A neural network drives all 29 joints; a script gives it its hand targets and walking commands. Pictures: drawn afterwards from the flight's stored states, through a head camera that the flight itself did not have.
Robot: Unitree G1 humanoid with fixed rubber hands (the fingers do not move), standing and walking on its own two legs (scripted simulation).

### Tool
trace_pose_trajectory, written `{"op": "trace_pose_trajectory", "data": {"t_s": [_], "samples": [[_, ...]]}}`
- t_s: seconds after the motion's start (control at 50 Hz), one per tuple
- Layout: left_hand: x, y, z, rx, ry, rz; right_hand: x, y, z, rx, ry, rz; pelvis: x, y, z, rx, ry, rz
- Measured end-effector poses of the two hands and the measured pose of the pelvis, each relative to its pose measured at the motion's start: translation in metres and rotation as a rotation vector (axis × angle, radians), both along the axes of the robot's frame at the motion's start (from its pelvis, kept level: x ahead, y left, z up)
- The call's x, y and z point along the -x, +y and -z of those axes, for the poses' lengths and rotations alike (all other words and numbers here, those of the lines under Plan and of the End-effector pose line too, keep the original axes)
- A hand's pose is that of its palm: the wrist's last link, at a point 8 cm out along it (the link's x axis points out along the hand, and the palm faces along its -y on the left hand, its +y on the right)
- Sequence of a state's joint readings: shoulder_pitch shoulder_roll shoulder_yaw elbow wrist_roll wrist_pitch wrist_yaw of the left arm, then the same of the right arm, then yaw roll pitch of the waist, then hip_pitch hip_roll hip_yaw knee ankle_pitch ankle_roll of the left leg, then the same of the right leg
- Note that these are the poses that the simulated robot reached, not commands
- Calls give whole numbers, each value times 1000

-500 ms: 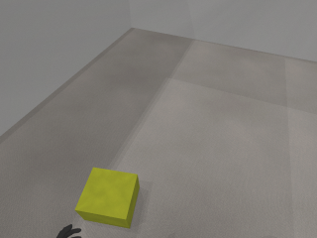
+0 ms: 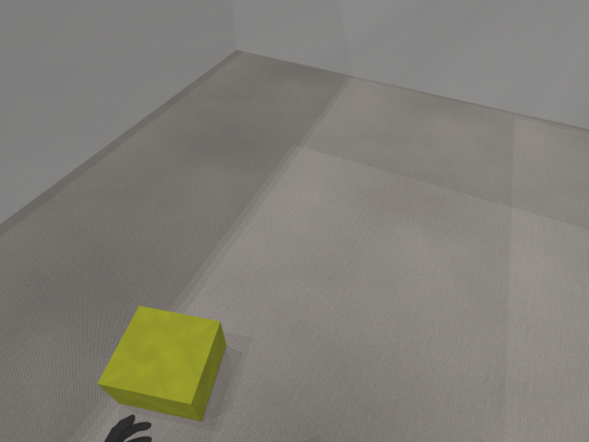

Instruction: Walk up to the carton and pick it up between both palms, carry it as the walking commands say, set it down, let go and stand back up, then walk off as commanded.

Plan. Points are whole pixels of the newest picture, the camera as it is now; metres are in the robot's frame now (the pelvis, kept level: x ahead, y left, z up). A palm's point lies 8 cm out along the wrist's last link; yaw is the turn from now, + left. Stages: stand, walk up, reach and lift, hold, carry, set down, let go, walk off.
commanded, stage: stand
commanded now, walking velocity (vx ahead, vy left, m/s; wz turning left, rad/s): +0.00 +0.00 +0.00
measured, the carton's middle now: (169, 362) +0.48 +0.39 -0.67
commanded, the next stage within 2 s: none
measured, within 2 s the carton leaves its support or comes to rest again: neither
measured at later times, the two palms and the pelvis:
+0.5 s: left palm out of the picture +0.10 +0.19 -0.08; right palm out of the picture +0.10 -0.31 -0.10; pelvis -0.01 -0.06 +0.00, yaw +2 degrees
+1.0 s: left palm out of the picture +0.10 +0.20 -0.07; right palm out of the picture +0.10 -0.31 -0.10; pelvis +0.00 -0.06 +0.01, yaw +2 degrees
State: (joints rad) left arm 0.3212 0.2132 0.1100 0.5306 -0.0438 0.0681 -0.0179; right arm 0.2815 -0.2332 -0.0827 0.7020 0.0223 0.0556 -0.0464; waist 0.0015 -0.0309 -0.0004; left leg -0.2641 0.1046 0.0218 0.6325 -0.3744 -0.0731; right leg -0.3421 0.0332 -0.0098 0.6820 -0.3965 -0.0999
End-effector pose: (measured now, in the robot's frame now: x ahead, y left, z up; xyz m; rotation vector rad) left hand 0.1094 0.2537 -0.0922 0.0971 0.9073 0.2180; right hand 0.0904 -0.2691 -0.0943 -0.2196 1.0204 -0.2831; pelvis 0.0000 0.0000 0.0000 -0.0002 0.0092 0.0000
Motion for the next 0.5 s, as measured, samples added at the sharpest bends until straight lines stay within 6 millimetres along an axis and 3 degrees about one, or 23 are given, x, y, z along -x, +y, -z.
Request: {"op": "trace_pose_trajectory", "data": {"t_s": [0.18,0.5], "samples": [[5,-33,-20,-55,-22,-36,-10,-23,13,-101,10,-49,-1,-37,-5,-25,4,-29],[10,-60,-17,-39,-45,-49,-7,-43,8,-102,-14,-57,7,-59,-5,-31,-16,-31]]}}
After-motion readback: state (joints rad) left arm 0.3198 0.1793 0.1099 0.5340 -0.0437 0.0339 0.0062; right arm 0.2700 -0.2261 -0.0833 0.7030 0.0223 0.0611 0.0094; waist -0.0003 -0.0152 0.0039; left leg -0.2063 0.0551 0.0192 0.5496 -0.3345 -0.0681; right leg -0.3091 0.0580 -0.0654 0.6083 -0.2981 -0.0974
